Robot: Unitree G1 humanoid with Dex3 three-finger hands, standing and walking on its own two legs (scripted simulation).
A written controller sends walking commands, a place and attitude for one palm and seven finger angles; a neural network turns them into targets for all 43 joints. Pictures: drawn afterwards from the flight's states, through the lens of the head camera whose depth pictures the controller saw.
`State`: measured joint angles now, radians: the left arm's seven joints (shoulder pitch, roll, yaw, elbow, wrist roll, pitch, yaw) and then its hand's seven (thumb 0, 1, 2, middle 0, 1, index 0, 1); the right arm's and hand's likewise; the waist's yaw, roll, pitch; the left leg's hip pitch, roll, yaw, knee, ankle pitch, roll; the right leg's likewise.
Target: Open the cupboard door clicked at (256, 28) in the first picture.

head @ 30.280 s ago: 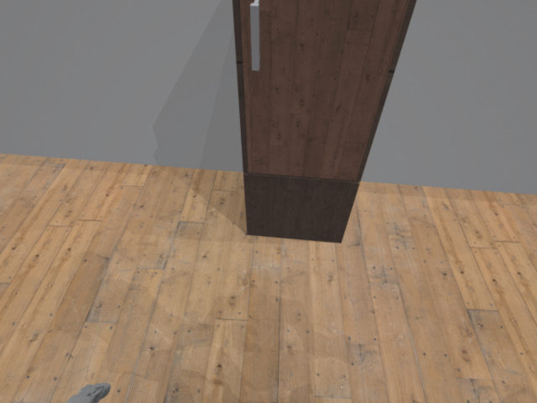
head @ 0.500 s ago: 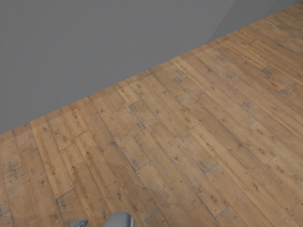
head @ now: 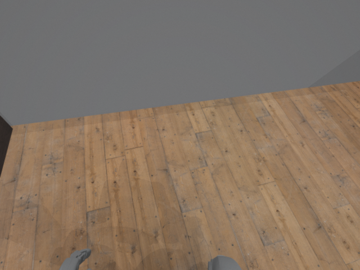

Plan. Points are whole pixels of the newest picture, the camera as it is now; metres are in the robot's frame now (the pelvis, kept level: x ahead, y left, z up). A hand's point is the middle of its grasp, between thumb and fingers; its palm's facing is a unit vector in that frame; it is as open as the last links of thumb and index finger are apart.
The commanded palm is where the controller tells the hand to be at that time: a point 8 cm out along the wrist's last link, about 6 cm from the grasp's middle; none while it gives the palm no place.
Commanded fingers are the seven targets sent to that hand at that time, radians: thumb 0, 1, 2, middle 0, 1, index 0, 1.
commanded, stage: turn to face it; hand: left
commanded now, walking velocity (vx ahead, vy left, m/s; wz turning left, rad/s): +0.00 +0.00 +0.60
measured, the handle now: out of the picture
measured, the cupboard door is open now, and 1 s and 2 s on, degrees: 44 44 44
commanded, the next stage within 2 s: take the last steps up to it in 1.50 s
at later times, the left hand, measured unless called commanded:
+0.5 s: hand out of the picture +0.03 +0.14 -0.15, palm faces +0.34 -0.90 -0.26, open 7.4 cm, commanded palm none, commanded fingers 0.00 0.90 0.90 -0.20 -0.30 -0.20 -0.30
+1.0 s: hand out of the picture -0.03 +0.20 -0.16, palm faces +0.60 -0.76 -0.24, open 7.4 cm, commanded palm none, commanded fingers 0.00 0.90 0.90 -0.20 -0.30 -0.20 -0.30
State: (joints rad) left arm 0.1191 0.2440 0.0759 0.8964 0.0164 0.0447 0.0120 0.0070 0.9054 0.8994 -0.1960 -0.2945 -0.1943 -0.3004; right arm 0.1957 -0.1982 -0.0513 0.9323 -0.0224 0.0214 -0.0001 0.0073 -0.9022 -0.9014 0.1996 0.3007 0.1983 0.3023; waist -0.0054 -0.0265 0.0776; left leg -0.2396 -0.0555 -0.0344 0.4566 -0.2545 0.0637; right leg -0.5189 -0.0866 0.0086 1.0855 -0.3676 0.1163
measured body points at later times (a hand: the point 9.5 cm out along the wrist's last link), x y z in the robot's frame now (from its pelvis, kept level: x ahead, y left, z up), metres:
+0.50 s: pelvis +0.02 -0.07 +0.00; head +0.07 -0.07 +0.45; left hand +0.01 +0.19 -0.13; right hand +0.16 -0.30 -0.16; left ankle -0.05 +0.08 -0.66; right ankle +0.02 -0.15 -0.74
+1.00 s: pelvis +0.01 -0.03 +0.00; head +0.05 +0.01 +0.45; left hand -0.06 +0.24 -0.15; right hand +0.23 -0.18 -0.14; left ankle -0.03 +0.05 -0.74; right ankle +0.10 -0.17 -0.68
